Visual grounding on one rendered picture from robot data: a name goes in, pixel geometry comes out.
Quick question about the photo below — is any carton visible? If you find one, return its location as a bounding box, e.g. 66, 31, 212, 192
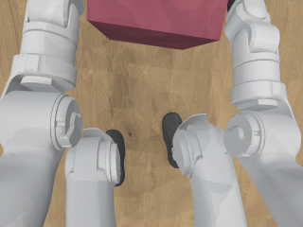
86, 0, 228, 50

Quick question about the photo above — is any robot right forearm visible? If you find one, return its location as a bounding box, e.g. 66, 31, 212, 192
223, 0, 297, 124

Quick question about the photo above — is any left robot foot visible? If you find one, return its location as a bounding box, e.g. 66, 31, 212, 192
105, 130, 126, 187

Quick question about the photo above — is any right robot upper arm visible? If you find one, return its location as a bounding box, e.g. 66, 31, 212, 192
223, 110, 303, 227

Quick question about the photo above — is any robot left forearm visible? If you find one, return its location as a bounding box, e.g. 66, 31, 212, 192
0, 0, 84, 102

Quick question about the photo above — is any left robot upper arm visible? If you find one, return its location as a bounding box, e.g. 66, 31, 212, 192
0, 90, 83, 227

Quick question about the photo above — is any robot left shin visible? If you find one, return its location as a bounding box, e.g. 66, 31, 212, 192
64, 128, 121, 179

